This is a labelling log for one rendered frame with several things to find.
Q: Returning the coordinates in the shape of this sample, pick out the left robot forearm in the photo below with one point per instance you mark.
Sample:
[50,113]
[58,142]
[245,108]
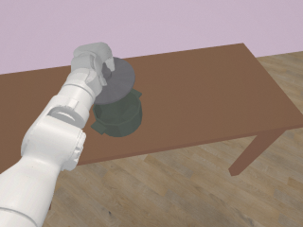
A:
[76,97]

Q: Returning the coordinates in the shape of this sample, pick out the lid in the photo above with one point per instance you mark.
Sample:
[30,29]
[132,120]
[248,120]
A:
[119,85]

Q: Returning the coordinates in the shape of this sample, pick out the knob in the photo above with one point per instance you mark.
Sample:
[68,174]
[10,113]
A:
[106,72]

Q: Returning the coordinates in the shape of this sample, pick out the table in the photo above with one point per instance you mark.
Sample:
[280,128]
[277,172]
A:
[189,98]

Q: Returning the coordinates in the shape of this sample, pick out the left robot upper arm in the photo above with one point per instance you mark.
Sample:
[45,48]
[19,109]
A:
[27,188]

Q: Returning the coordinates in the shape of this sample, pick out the left robot hand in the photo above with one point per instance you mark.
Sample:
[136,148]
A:
[105,53]

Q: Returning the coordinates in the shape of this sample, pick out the pot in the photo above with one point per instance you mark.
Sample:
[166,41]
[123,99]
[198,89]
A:
[120,118]

